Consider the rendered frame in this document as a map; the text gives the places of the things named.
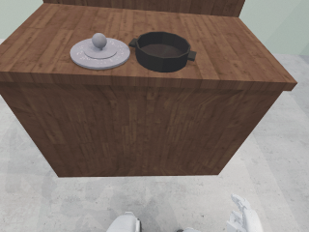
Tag knob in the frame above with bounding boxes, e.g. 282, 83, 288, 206
92, 33, 107, 48

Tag pot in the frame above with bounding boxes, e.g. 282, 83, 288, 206
128, 31, 197, 73

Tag robot left thigh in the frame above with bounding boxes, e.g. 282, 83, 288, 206
106, 215, 140, 232

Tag lid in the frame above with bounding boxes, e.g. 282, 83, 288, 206
70, 38, 130, 70

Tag left robot shin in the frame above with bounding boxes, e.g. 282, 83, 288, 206
124, 212, 135, 217

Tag table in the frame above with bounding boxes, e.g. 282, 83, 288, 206
0, 0, 297, 178

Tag right robot hand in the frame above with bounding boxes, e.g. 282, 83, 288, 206
226, 193, 264, 232

